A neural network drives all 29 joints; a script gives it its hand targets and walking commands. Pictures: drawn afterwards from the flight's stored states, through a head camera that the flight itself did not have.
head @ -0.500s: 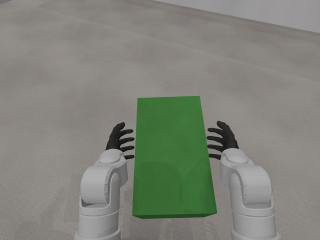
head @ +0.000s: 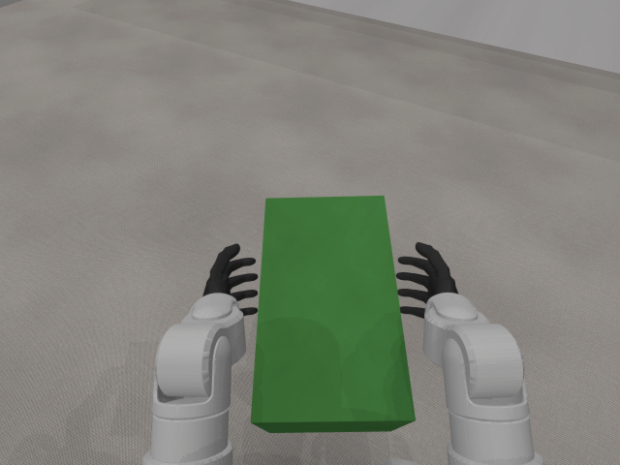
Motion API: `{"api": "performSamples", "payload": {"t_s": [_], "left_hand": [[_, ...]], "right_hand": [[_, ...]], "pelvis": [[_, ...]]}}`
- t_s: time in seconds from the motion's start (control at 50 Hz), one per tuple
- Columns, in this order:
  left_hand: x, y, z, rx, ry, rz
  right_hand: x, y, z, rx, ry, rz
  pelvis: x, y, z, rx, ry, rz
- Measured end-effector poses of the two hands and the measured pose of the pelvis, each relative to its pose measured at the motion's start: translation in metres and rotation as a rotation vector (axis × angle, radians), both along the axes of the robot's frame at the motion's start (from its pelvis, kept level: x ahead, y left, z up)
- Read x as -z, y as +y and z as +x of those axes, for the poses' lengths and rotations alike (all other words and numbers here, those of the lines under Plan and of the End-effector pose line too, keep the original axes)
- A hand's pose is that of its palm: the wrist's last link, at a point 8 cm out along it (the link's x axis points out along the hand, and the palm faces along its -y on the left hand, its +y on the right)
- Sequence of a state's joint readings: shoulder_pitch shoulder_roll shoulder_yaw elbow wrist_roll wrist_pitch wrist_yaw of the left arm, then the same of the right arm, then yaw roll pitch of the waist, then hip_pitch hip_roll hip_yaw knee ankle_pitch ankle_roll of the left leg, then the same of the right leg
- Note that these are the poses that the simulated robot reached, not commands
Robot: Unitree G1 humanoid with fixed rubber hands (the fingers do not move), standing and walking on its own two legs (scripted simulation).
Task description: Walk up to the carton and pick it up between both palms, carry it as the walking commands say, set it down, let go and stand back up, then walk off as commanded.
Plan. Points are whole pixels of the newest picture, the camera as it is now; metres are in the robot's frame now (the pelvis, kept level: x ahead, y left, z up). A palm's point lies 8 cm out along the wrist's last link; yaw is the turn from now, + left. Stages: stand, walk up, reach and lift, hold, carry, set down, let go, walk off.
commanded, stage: carry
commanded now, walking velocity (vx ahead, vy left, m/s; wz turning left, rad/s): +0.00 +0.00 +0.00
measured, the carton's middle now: (327, 313) +0.31 +0.01 +0.00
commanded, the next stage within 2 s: none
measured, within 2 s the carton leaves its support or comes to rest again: neither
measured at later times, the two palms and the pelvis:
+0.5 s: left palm (168, 325) +0.24 +0.18 +0.11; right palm (410, 336) +0.23 -0.07 +0.11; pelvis -0.03 +0.06 +0.01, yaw -1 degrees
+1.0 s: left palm (98, 349) +0.22 +0.25 +0.09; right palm (338, 347) +0.22 +0.00 +0.10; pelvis -0.06 +0.11 +0.01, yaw +5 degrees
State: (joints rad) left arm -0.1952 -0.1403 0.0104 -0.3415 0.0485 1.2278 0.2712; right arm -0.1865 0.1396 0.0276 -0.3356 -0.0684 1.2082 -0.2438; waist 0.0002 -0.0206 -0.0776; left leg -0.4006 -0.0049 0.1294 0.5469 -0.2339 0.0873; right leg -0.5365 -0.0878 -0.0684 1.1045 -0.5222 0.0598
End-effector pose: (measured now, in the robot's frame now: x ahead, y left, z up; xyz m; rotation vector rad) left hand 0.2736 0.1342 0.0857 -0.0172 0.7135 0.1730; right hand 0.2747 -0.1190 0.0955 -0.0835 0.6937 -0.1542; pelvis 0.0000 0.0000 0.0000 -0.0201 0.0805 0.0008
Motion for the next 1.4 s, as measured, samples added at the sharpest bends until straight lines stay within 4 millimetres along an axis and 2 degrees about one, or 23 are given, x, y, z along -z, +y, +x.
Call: {"api": "performSamples", "payload": {"t_s": [0.16,0.26,0.4,0.6,0.82,0.92,0.98,1.02,1.06,1.14,1.2,1.24,1.34,1.4], "left_hand": [[-0.012,0.020,-0.007,0.029,-0.039,0.028],[-0.015,0.026,-0.016,0.049,-0.028,0.055],[-0.019,0.037,-0.029,0.056,-0.024,0.054],[-0.028,0.055,-0.042,0.031,-0.014,0.059],[-0.029,0.086,-0.051,-0.021,0.001,0.046],[-0.017,0.103,-0.050,-0.048,-0.022,0.007],[-0.010,0.110,-0.056,-0.024,0.035,0.014],[-0.008,0.123,-0.060,-0.057,0.025,-0.001],[-0.001,0.137,-0.060,-0.104,-0.023,-0.039],[0.016,0.146,-0.048,-0.070,-0.075,-0.054],[0.029,0.146,-0.046,-0.039,-0.011,-0.051],[0.030,0.143,-0.045,-0.017,0.028,-0.046],[0.007,0.131,-0.032,0.018,-0.011,-0.007],[-0.009,0.120,-0.022,0.031,-0.063,0.020]], "right_hand": [[-0.005,0.021,-0.014,0.036,-0.038,0.025],[-0.004,0.027,-0.029,0.049,-0.027,0.039],[-0.012,0.038,-0.044,0.051,-0.023,0.019],[-0.023,0.057,-0.050,0.028,-0.014,-0.003],[-0.025,0.089,-0.050,-0.017,-0.001,-0.027],[-0.016,0.109,-0.048,-0.033,-0.016,-0.036],[-0.007,0.115,-0.054,-0.024,0.041,-0.018],[-0.002,0.127,-0.054,-0.048,0.042,-0.014],[0.003,0.140,-0.051,-0.083,0.027,-0.028],[0.025,0.152,-0.047,-0.053,0.007,-0.030],[0.038,0.151,-0.054,-0.041,0.076,-0.038],[0.041,0.148,-0.058,-0.028,0.115,-0.028],[0.026,0.136,-0.054,0.006,0.075,0.024],[0.015,0.125,-0.046,0.017,0.023,0.048]], "pelvis": [[0.000,0.030,-0.012,0.005,0.011,0.007],[-0.001,0.042,-0.019,0.018,-0.007,0.013],[-0.003,0.053,-0.027,0.019,-0.023,0.016],[-0.011,0.064,-0.037,-0.001,-0.037,0.004],[-0.013,0.082,-0.044,-0.038,-0.071,-0.014],[0.003,0.093,-0.050,-0.030,-0.089,-0.032],[-0.005,0.103,-0.054,-0.052,-0.090,-0.028],[-0.003,0.108,-0.060,-0.090,-0.093,-0.010],[0.006,0.112,-0.061,-0.054,-0.080,0.001],[0.032,0.130,-0.060,-0.033,-0.052,-0.004],[0.025,0.138,-0.057,-0.016,-0.044,0.003],[0.017,0.140,-0.054,-0.016,-0.030,0.005],[0.000,0.138,-0.047,-0.007,0.004,0.007],[-0.002,0.132,-0.040,-0.006,0.015,0.024]]}}
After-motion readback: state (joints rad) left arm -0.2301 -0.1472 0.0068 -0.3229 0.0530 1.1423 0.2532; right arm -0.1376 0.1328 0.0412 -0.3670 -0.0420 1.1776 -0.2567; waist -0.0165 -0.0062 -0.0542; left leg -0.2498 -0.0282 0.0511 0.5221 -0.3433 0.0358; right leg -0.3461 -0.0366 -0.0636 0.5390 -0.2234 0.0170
